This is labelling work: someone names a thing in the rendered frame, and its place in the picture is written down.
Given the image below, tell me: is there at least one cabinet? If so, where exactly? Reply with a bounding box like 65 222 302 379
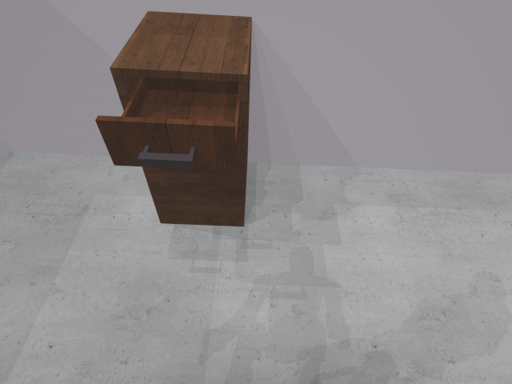
110 11 252 226

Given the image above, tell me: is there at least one handle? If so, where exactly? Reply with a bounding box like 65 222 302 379
138 145 195 169

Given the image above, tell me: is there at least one drawer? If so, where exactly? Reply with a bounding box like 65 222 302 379
95 77 241 170

